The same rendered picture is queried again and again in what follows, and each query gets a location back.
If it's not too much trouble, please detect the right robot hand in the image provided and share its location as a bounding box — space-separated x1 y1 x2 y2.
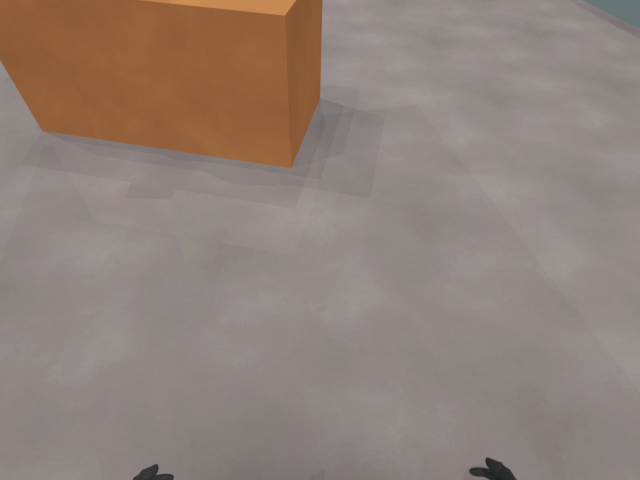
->
469 457 517 480

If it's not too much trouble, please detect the pedestal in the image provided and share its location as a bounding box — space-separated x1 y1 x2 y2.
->
0 0 322 168

